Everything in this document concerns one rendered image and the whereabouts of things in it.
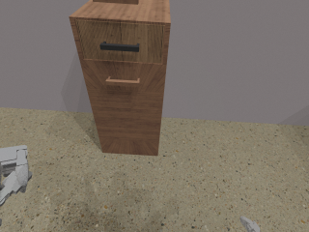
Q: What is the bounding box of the drawer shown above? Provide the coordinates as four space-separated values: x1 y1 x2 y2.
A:
75 19 165 64

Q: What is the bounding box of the robot right hand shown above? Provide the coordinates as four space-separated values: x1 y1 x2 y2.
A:
239 216 261 232

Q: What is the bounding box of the cabinet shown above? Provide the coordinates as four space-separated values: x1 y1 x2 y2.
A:
69 0 171 157

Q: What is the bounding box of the robot left hand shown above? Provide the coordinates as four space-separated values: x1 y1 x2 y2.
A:
0 145 33 207

